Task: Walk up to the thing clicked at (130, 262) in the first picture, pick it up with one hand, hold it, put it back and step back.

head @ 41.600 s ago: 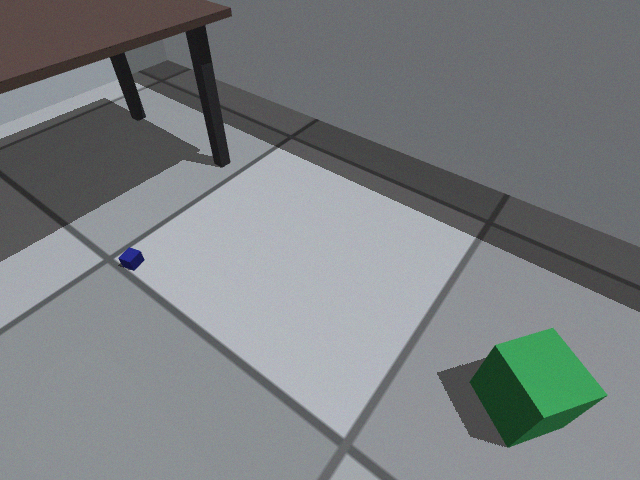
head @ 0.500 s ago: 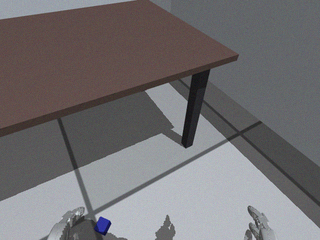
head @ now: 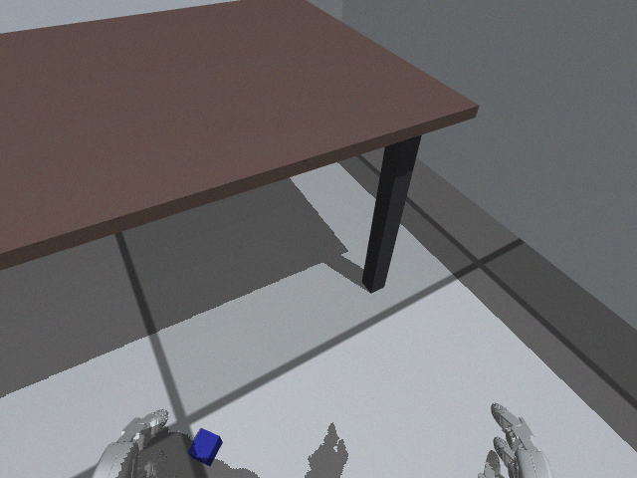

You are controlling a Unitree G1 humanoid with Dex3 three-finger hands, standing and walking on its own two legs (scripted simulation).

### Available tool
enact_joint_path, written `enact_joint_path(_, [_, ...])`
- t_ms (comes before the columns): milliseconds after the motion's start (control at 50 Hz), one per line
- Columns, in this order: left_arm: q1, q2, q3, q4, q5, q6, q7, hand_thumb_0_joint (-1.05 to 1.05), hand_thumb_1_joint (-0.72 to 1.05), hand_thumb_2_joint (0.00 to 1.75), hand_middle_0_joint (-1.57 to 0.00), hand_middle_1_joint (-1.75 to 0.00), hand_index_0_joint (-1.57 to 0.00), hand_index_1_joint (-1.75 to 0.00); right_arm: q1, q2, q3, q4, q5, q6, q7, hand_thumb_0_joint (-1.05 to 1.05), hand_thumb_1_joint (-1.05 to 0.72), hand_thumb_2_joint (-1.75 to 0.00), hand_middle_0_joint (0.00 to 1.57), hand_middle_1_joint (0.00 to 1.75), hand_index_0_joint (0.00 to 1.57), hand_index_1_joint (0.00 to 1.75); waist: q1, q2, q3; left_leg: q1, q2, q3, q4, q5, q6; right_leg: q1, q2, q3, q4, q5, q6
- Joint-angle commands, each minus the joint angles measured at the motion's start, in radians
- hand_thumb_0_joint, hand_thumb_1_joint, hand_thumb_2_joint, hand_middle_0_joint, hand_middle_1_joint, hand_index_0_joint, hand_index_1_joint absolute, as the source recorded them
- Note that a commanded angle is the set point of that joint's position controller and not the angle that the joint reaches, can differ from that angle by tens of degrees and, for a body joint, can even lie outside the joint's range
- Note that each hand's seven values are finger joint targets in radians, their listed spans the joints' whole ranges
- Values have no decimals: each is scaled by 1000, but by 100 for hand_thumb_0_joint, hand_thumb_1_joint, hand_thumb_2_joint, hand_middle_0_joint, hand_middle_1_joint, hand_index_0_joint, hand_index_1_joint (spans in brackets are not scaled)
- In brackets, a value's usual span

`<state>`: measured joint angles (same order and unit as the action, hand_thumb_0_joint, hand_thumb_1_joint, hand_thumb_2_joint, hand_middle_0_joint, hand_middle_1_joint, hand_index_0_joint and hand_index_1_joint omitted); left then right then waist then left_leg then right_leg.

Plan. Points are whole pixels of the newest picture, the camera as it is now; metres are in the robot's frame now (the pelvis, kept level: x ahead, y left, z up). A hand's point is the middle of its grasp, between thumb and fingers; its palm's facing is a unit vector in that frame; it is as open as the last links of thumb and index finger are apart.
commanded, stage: home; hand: left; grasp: from above
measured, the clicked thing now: (205, 447) +0.37 +0.30 -0.69
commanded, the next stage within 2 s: stand in 0.78 s
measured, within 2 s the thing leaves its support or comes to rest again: neither
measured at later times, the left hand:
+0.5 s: hand out of the picture +0.16 +0.18 -0.04, palm faces +0.04 -0.98 -0.20, open 7.4 cm
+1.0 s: hand out of the picture +0.16 +0.20 -0.08, palm faces -0.01 -0.95 -0.31, open 7.4 cm
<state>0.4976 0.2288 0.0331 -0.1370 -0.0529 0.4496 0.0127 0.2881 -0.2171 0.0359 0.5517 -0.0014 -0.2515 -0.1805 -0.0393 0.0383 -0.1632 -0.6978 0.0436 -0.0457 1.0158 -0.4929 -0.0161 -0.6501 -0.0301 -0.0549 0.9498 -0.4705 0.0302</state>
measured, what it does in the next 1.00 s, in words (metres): stands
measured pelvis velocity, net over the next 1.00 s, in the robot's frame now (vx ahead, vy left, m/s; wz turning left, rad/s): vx -0.01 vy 0.00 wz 0.00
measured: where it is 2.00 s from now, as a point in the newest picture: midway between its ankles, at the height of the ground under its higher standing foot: outside the picture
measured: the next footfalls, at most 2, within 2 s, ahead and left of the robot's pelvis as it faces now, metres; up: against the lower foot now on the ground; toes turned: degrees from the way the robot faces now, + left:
none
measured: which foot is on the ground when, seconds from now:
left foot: down 0.00-1.00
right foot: down 0.00-1.00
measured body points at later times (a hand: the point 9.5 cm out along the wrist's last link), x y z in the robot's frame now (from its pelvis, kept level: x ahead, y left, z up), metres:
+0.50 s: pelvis +0.00 +0.00 +0.00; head +0.01 +0.01 +0.45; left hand +0.16 +0.23 -0.03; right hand +0.16 -0.25 -0.06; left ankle +0.01 +0.12 -0.68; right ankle +0.00 -0.14 -0.68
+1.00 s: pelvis -0.01 +0.00 +0.01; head +0.01 +0.01 +0.46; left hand +0.15 +0.25 -0.06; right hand +0.14 -0.26 -0.09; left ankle +0.01 +0.12 -0.68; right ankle +0.00 -0.14 -0.68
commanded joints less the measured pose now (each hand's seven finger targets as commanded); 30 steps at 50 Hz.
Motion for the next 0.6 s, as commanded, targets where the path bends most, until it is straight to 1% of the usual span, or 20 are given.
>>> enact_joint_path(0, [-6,104,65,-193,4,-49,13,0,90,90,-20,-30,-20,-30,-59,-129,-65,-160,5,-59,-19,0,-90,-90,20,30,20,30,2,12,-109,120,-35,7,-159,291,21,70,47,-23,-139,246,-28])
enact_joint_path(20, [-16,98,53,-189,4,-50,12,0,90,90,-20,-30,-20,-30,-59,-134,-66,-156,3,-60,-17,0,-90,-90,20,30,20,30,-5,8,-86,115,-31,2,-165,282,20,58,49,-26,-133,234,-28])
enact_joint_path(40, [-7,97,54,-193,5,-47,12,0,90,90,-20,-30,-20,-30,-59,-127,-63,-157,4,-59,-16,0,-90,-90,20,30,20,30,4,26,-100,123,-30,1,-167,299,17,60,48,-26,-128,246,-30])
enact_joint_path(80, [-15,83,48,-165,1,-45,10,0,90,90,-20,-30,-20,-30,-65,-126,-59,-154,5,-54,-16,0,-90,-90,20,30,20,30,-1,17,-62,102,-32,1,-172,241,21,42,48,-26,-145,200,-27])
enact_joint_path(100, [-32,105,67,-181,0,-45,11,0,90,90,-20,-30,-20,-30,-68,-132,-62,-160,4,-57,-16,0,-90,-90,20,30,20,30,0,8,-56,93,-33,3,-176,208,23,44,47,-24,-154,176,-24])
enact_joint_path(140, [-38,107,65,-194,4,-47,13,0,90,90,-20,-30,-20,-30,-72,-129,-62,-161,5,-56,-16,0,-90,-90,20,30,20,30,2,10,-47,83,-33,6,-181,175,23,37,46,-23,-159,147,-25])
enact_joint_path(160, [-32,106,69,-201,2,-48,12,0,90,90,-20,-30,-20,-30,-69,-125,-62,-164,5,-56,-17,0,-90,-90,20,30,20,30,3,16,-73,94,-37,9,-174,190,23,46,43,-20,-161,161,-24])
enact_joint_path(200, [-9,97,57,-185,3,-41,12,0,90,90,-20,-30,-20,-30,-67,-130,-64,-165,5,-58,-17,0,-90,-90,20,30,20,30,3,9,-63,96,-32,5,-179,201,22,43,47,-24,-152,169,-26])
enact_joint_path(240, [-30,106,64,-199,3,-44,12,0,90,90,-20,-30,-20,-30,-64,-129,-65,-166,4,-57,-17,0,-90,-90,20,30,20,30,-2,13,-80,97,-37,9,-168,214,23,46,45,-21,-154,187,-23])
enact_joint_path(280, [-29,102,57,-203,2,-42,11,0,90,90,-20,-30,-20,-30,-62,-124,-60,-164,5,-57,-16,0,-90,-90,20,30,20,30,-1,16,-67,93,-37,9,-165,215,24,43,44,-20,-154,187,-24])
enact_joint_path(300, [-26,106,66,-196,1,-43,12,0,90,90,-20,-30,-20,-30,-65,-131,-65,-165,5,-56,-16,0,-90,-90,20,30,20,30,-2,10,-70,94,-34,4,-172,207,23,43,47,-23,-149,178,-24])
enact_joint_path(380, [-10,99,61,-189,3,-43,14,0,90,90,-20,-30,-20,-30,-61,-123,-63,-166,5,-53,-17,0,-90,-90,20,30,20,30,1,11,-91,102,-35,7,-160,244,23,54,45,-21,-145,209,-25])
enact_joint_path(400, [-24,104,59,-196,1,-44,13,0,90,90,-20,-30,-20,-30,-61,-130,-63,-166,5,-53,-16,0,-90,-90,20,30,20,30,-4,7,-70,96,-36,9,-163,226,24,44,46,-21,-150,195,-23])
enact_joint_path(420, [-13,99,61,-193,1,-42,13,0,90,90,-20,-30,-20,-30,-60,-129,-66,-165,3,-55,-17,0,-90,-90,20,30,20,30,-5,18,-87,108,-33,5,-164,244,22,51,47,-23,-141,208,-25])
enact_joint_path(480, [-20,101,61,-190,2,-44,13,0,90,90,-20,-30,-20,-30,-67,-130,-66,-163,5,-53,-16,0,-90,-90,20,30,20,30,-1,20,-69,98,-31,1,-170,223,21,43,47,-24,-144,187,-26])
enact_joint_path(500, [-17,108,72,-192,0,-43,15,0,90,90,-20,-30,-20,-30,-62,-127,-65,-167,5,-51,-17,0,-90,-90,20,30,20,30,2,0,-79,92,-35,9,-159,233,25,56,43,-19,-154,200,-24])
enact_joint_path(520, [-15,99,56,-190,0,-42,13,0,90,90,-20,-30,-20,-30,-63,-129,-64,-168,6,-52,-17,0,-90,-90,20,30,20,30,-6,-6,-85,97,-35,3,-163,234,26,57,46,-23,-148,203,-25])
enact_joint_path(540, [-15,108,68,-190,1,-41,15,0,90,90,-20,-30,-20,-30,-66,-124,-61,-167,5,-52,-15,0,-90,-90,20,30,20,30,5,4,-62,81,-37,11,-162,213,26,50,43,-20,-155,186,-24])
enact_joint_path(560, [-3,106,65,-184,2,-38,14,0,90,90,-20,-30,-20,-30,-58,-129,-63,-168,6,-51,-16,0,-90,-90,20,30,20,30,-1,14,-79,101,-37,11,-162,235,24,55,43,-19,-149,204,-26])
enact_joint_path(580, [-31,104,54,-204,3,-42,13,0,90,90,-20,-30,-20,-30,-67,-129,-63,-168,6,-51,-16,0,-90,-90,20,30,20,30,-1,22,-55,92,-32,8,-174,204,23,37,46,-21,-150,173,-27])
